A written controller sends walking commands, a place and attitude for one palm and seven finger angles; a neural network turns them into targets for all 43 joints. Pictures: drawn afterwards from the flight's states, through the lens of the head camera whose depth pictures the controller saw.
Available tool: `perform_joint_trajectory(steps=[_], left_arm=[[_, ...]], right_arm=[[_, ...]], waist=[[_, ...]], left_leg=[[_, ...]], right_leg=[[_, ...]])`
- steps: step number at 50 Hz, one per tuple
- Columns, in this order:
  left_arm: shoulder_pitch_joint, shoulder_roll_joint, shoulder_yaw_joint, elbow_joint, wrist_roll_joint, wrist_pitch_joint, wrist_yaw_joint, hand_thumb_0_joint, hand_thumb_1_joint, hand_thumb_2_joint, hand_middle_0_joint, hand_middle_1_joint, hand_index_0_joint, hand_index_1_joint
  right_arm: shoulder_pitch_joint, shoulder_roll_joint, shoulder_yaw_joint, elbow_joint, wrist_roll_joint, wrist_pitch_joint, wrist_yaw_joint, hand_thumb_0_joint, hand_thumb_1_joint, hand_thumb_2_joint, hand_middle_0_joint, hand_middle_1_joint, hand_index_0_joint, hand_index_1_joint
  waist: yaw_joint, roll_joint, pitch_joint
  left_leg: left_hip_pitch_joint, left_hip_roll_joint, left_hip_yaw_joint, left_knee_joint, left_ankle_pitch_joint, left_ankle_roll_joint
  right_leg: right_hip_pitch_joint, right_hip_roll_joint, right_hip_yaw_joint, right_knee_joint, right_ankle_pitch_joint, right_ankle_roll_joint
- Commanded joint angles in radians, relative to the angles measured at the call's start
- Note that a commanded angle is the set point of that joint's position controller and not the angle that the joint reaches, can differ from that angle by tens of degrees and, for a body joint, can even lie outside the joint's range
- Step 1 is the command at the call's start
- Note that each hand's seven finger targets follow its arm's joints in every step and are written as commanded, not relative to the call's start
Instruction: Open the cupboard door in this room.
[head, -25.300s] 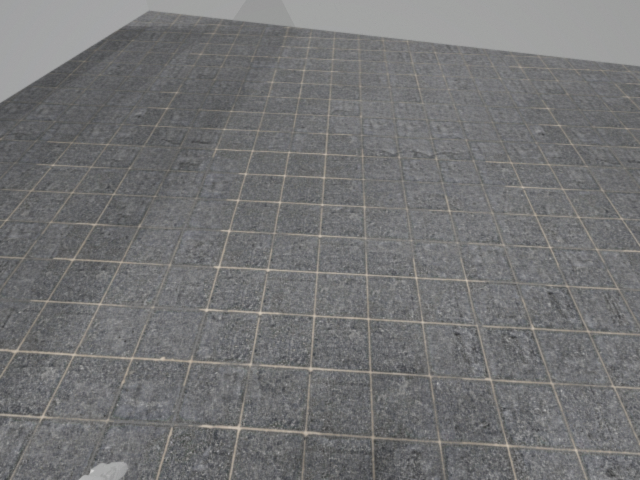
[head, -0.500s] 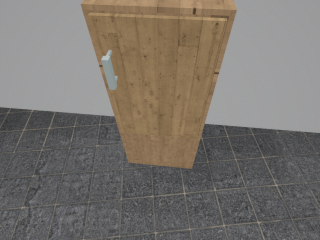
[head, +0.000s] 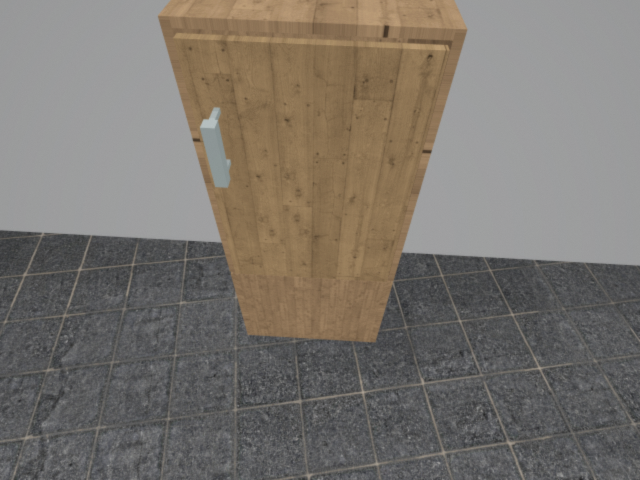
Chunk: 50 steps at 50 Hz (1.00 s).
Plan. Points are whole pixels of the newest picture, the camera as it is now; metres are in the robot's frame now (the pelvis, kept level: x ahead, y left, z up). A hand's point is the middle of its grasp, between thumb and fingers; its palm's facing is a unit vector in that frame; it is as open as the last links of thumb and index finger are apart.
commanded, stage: look again from close up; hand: left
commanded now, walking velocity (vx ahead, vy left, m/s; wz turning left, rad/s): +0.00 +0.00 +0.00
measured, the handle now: (219, 147) +0.61 +0.22 +0.06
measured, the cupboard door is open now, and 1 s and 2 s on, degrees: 0 0 0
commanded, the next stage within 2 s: shuffle to correct the standing spot in 0.44 s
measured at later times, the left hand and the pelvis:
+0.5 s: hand out of the picture +0.03 +0.16 -0.16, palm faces +0.03 -0.97 -0.25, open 7.4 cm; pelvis +0.01 -0.02 +0.00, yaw +0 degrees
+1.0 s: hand out of the picture +0.04 +0.16 -0.18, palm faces +0.08 -0.97 -0.21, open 7.4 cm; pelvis +0.04 -0.02 -0.02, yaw +1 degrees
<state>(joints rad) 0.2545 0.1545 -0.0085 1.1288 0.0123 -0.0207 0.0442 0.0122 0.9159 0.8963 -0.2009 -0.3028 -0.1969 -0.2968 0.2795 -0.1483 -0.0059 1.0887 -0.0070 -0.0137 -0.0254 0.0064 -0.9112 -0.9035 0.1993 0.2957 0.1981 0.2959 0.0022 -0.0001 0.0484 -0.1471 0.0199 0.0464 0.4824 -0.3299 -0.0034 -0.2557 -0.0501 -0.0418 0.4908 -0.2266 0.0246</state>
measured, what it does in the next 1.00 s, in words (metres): stands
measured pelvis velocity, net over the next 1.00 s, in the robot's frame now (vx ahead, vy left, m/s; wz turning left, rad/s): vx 0.04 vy -0.02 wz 0.01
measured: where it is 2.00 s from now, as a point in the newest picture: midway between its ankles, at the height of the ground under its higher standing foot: outside the picture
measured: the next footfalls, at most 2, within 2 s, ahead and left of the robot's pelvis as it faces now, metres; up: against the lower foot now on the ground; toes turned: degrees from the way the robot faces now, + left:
none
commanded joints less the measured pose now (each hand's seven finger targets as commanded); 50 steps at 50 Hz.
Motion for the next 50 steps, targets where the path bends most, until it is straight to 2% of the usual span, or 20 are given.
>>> perform_joint_trajectory(steps=[1,4,9,10,13,27,28,32,34,36,38,39,41,42,43,44,46,48,49,50], left_arm=[[0.047,0.106,0.019,-0.055,0.003,-0.006,-0.002,0.000,0.900,0.900,-0.200,-0.300,-0.200,-0.300],[0.039,0.094,0.017,-0.057,0.000,0.000,-0.007,0.000,0.900,0.900,-0.200,-0.300,-0.200,-0.300],[0.033,0.106,0.023,-0.060,-0.001,0.000,-0.011,0.000,0.900,0.900,-0.200,-0.300,-0.200,-0.300],[0.027,0.108,0.024,-0.059,0.000,0.001,-0.012,0.000,0.900,0.900,-0.200,-0.300,-0.200,-0.300],[0.032,0.112,0.028,-0.058,-0.002,-0.003,-0.011,0.000,0.900,0.900,-0.200,-0.300,-0.200,-0.300],[0.018,0.128,0.038,-0.052,-0.001,-0.010,-0.014,0.000,0.900,0.900,-0.200,-0.300,-0.200,-0.300],[0.028,0.125,0.039,-0.050,0.001,-0.010,-0.015,0.000,0.900,0.900,-0.200,-0.300,-0.200,-0.300],[0.052,0.149,0.053,-0.056,0.009,-0.002,-0.021,0.000,0.900,0.900,-0.200,-0.300,-0.200,-0.300],[0.074,0.166,0.064,-0.062,0.010,-0.001,-0.023,0.000,0.900,0.900,-0.200,-0.300,-0.200,-0.300],[0.075,0.171,0.074,-0.073,0.012,0.000,-0.021,0.000,0.900,0.900,-0.200,-0.300,-0.200,-0.300],[0.055,0.163,0.080,-0.089,0.013,0.000,-0.023,0.000,0.900,0.900,-0.200,-0.300,-0.200,-0.300],[0.042,0.149,0.079,-0.098,0.012,0.000,-0.025,0.000,0.900,0.900,-0.200,-0.300,-0.200,-0.300],[0.004,0.105,0.073,-0.122,0.014,0.002,-0.031,0.000,0.900,0.900,-0.200,-0.300,-0.200,-0.300],[-0.003,0.083,0.068,-0.130,0.015,-0.001,-0.032,0.000,0.900,0.900,-0.200,-0.300,-0.200,-0.300],[0.003,0.068,0.064,-0.130,0.016,-0.004,-0.033,0.000,0.900,0.900,-0.200,-0.300,-0.200,-0.300],[0.030,0.062,0.062,-0.120,0.015,-0.008,-0.033,0.000,0.900,0.900,-0.200,-0.300,-0.200,-0.300],[0.107,0.085,0.066,-0.085,0.012,-0.015,-0.026,0.000,0.900,0.900,-0.200,-0.300,-0.200,-0.300],[0.170,0.141,0.077,-0.050,0.004,-0.018,-0.012,0.000,0.900,0.900,-0.200,-0.300,-0.200,-0.300],[0.146,0.143,0.074,-0.051,0.001,-0.014,-0.007,0.000,0.900,0.900,-0.200,-0.300,-0.200,-0.300],[0.097,0.133,0.067,-0.063,0.000,-0.008,-0.005,0.000,0.900,0.900,-0.200,-0.300,-0.200,-0.300]], right_arm=[[0.082,-0.097,-0.009,-0.090,-0.009,-0.030,-0.004,0.000,-0.900,-0.900,0.200,0.300,0.200,0.300],[0.089,-0.106,-0.009,-0.098,-0.006,-0.025,-0.007,0.000,-0.900,-0.900,0.200,0.300,0.200,0.300],[0.094,-0.105,-0.005,-0.080,-0.007,-0.024,-0.007,0.000,-0.900,-0.900,0.200,0.300,0.200,0.300],[0.097,-0.100,-0.004,-0.074,-0.009,-0.025,-0.007,0.000,-0.900,-0.900,0.200,0.300,0.200,0.300],[0.098,-0.104,-0.003,-0.061,-0.009,-0.027,-0.008,0.000,-0.900,-0.900,0.200,0.300,0.200,0.300],[0.088,-0.093,-0.002,-0.016,-0.009,-0.020,-0.009,0.000,-0.900,-0.900,0.200,0.300,0.200,0.300],[0.098,-0.088,0.000,-0.013,-0.010,-0.018,-0.008,0.000,-0.900,-0.900,0.200,0.300,0.200,0.300],[0.107,-0.074,0.001,-0.019,-0.017,-0.005,0.002,0.000,-0.900,-0.900,0.200,0.300,0.200,0.300],[0.107,-0.067,-0.001,-0.028,-0.018,-0.004,0.006,0.000,-0.900,-0.900,0.200,0.300,0.200,0.300],[0.123,-0.062,-0.004,-0.029,-0.018,-0.005,0.007,0.000,-0.900,-0.900,0.200,0.300,0.200,0.300],[0.155,-0.055,-0.003,-0.023,-0.019,-0.014,0.008,0.000,-0.900,-0.900,0.200,0.300,0.200,0.300],[0.181,-0.058,-0.003,-0.013,-0.019,-0.019,0.008,0.000,-0.900,-0.900,0.200,0.300,0.200,0.300],[0.223,-0.110,-0.011,-0.002,-0.021,-0.026,0.004,0.000,-0.900,-0.900,0.200,0.300,0.200,0.300],[0.217,-0.131,-0.016,-0.005,-0.019,-0.026,0.000,0.000,-0.900,-0.900,0.200,0.300,0.200,0.300],[0.193,-0.136,-0.017,-0.017,-0.017,-0.025,-0.004,0.000,-0.900,-0.900,0.200,0.300,0.200,0.300],[0.165,-0.129,-0.015,-0.033,-0.017,-0.025,-0.006,0.000,-0.900,-0.900,0.200,0.300,0.200,0.300],[0.127,-0.101,-0.011,-0.053,-0.013,-0.031,-0.012,0.000,-0.900,-0.900,0.200,0.300,0.200,0.300],[0.126,-0.075,-0.008,-0.060,-0.003,-0.029,-0.016,0.000,-0.900,-0.900,0.200,0.300,0.200,0.300],[0.129,-0.063,-0.009,-0.050,0.003,-0.024,-0.018,0.000,-0.900,-0.900,0.200,0.300,0.200,0.300],[0.138,-0.052,-0.010,-0.031,0.003,-0.021,-0.018,0.000,-0.900,-0.900,0.200,0.300,0.200,0.300]], waist=[[0.000,0.129,-0.033],[-0.003,0.020,0.021],[-0.003,-0.005,0.047],[-0.002,0.016,0.053],[-0.001,-0.017,0.019],[-0.002,-0.012,-0.005],[0.001,-0.013,-0.024],[0.014,-0.070,0.044],[0.017,-0.121,0.056],[0.010,-0.138,0.062],[-0.007,-0.082,0.061],[-0.014,-0.018,0.059],[-0.024,0.182,0.058],[-0.016,0.224,0.067],[-0.002,0.204,0.082],[0.017,0.141,0.074],[0.044,-0.027,0.036],[0.036,-0.151,-0.052],[0.018,-0.133,-0.060],[-0.002,-0.066,-0.034]], left_leg=[[-0.089,0.106,-0.087,-0.077,0.342,0.033],[-0.098,0.097,-0.089,-0.102,0.254,0.040],[-0.096,0.081,-0.079,-0.132,0.186,0.039],[-0.097,0.082,-0.078,-0.142,0.199,0.038],[-0.066,0.077,-0.069,-0.132,0.214,0.035],[-0.039,0.073,-0.044,-0.118,0.194,0.019],[-0.037,0.067,-0.033,-0.107,0.149,0.018],[-0.124,0.018,0.005,-0.018,-0.054,0.019],[-0.143,0.002,0.025,0.057,-0.071,0.018],[-0.140,0.004,0.029,0.090,-0.070,0.021],[-0.075,0.010,0.023,0.019,-0.026,0.023],[-0.039,0.022,0.007,-0.029,0.022,0.027],[-0.018,0.118,-0.095,-0.100,0.159,0.070],[-0.028,0.164,-0.135,-0.121,0.223,0.103],[-0.051,0.174,-0.145,-0.106,0.276,0.123],[-0.082,0.157,-0.122,-0.065,0.325,0.119],[-0.133,0.075,-0.029,0.069,0.391,0.063],[-0.151,0.024,0.017,0.145,0.260,0.010],[-0.109,0.030,0.010,0.110,0.227,0.001],[-0.051,0.044,-0.005,0.030,0.324,-0.001]], right_leg=[[0.070,-0.040,0.027,0.020,0.082,-0.061],[0.047,-0.042,0.035,-0.004,0.081,-0.056],[0.045,-0.046,0.054,-0.022,0.099,-0.055],[0.049,-0.045,0.049,-0.018,0.106,-0.056],[0.065,-0.053,0.058,-0.022,0.147,-0.056],[0.077,-0.067,0.079,-0.051,0.203,-0.068],[0.088,-0.070,0.086,-0.053,0.149,-0.072],[0.043,-0.103,0.171,-0.124,-0.190,-0.111],[0.020,-0.148,0.234,-0.183,-0.272,-0.141],[-0.007,-0.175,0.254,-0.204,-0.306,-0.159],[-0.052,-0.155,0.207,-0.142,-0.234,-0.154],[-0.069,-0.114,0.151,-0.073,-0.189,-0.139],[-0.090,0.001,-0.004,0.117,-0.155,-0.090],[-0.099,0.029,-0.058,0.182,-0.165,-0.079],[-0.092,0.035,-0.067,0.190,-0.173,-0.078],[-0.038,0.026,-0.044,0.161,-0.120,-0.083],[0.085,-0.050,0.064,0.104,0.203,-0.102],[0.190,-0.162,0.145,0.069,0.585,-0.134],[0.165,-0.174,0.130,0.071,0.662,-0.136],[0.107,-0.142,0.082,0.097,0.655,-0.114]])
